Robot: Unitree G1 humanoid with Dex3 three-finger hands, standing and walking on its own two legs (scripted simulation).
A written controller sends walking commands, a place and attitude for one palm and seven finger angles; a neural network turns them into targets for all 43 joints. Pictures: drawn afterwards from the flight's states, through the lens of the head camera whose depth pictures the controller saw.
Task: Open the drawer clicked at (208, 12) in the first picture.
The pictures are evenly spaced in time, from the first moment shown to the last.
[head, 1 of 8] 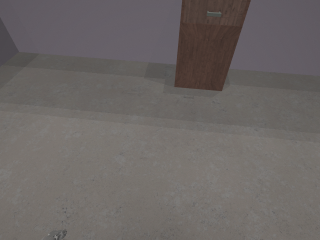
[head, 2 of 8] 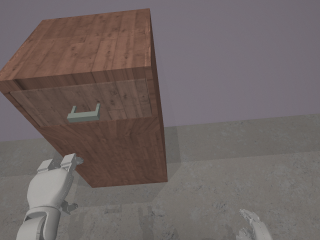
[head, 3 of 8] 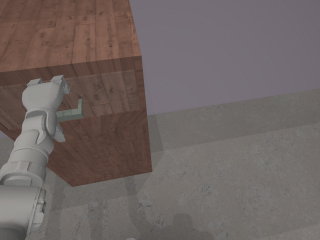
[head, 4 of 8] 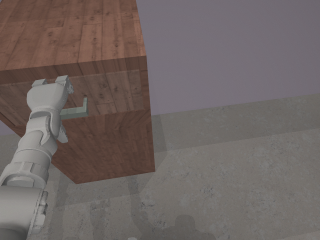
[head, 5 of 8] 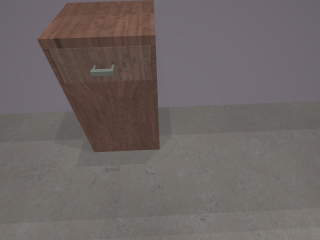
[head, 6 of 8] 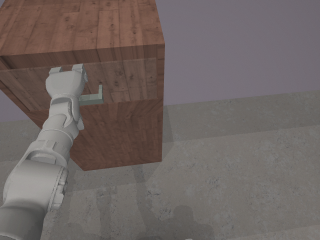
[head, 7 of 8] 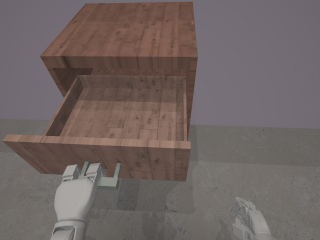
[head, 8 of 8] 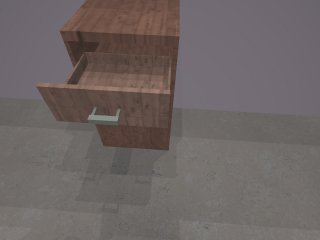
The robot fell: no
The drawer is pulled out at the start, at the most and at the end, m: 0.00 0.30 0.30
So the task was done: yes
